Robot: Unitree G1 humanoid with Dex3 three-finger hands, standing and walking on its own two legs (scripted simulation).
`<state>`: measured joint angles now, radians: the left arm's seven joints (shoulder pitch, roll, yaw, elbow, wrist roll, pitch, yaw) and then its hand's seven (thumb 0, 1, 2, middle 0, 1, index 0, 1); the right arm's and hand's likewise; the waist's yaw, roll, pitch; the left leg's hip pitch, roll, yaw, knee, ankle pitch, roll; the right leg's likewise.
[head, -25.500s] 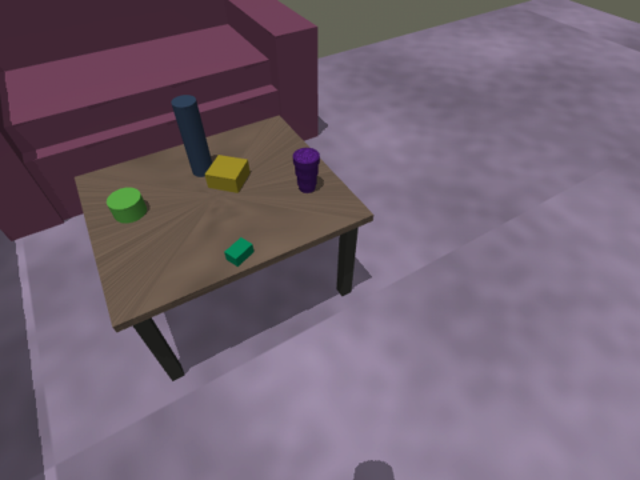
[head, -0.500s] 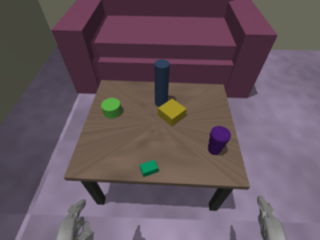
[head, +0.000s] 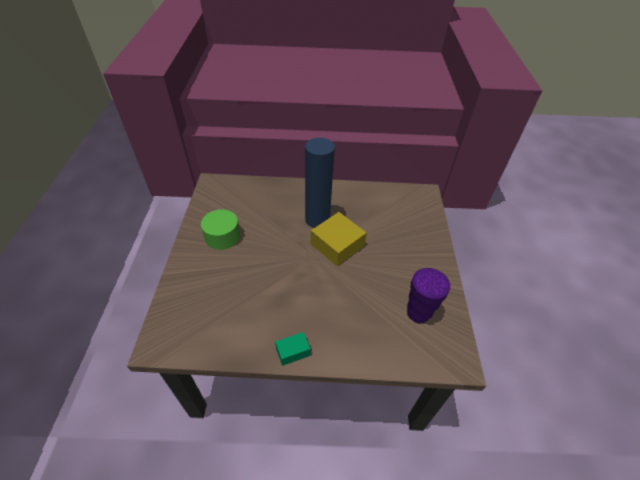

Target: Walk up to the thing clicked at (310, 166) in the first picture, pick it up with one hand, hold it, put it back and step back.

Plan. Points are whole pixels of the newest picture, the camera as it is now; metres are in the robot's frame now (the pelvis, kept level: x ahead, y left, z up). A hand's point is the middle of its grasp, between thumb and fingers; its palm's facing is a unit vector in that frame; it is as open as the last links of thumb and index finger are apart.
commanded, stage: stand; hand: right
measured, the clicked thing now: (424, 299) +0.54 -0.22 -0.27
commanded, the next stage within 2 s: step back in 1.94 s
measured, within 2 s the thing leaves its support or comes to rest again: neither
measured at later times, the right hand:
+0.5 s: hand out of the picture +0.04 -0.25 -0.14, palm faces -0.03 +0.94 -0.35, open 7.4 cm
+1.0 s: hand out of the picture +0.05 -0.25 -0.14, palm faces -0.03 +0.94 -0.34, open 7.4 cm
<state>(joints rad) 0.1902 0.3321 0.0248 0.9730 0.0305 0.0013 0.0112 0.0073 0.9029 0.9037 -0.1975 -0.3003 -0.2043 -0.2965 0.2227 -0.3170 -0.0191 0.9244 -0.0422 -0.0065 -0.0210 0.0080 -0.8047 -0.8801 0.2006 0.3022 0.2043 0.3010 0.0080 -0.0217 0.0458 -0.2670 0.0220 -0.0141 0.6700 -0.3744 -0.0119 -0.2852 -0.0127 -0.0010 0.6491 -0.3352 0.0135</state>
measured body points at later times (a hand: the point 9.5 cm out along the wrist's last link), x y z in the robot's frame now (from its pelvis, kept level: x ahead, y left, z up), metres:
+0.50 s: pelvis -0.01 +0.00 +0.02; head -0.02 +0.01 +0.47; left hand +0.04 +0.29 -0.12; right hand +0.04 -0.30 -0.11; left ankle -0.01 +0.13 -0.72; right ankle +0.01 -0.13 -0.72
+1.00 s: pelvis -0.01 +0.00 +0.02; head +0.00 +0.00 +0.47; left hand +0.06 +0.29 -0.12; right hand +0.05 -0.30 -0.11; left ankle -0.01 +0.13 -0.72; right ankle +0.01 -0.13 -0.72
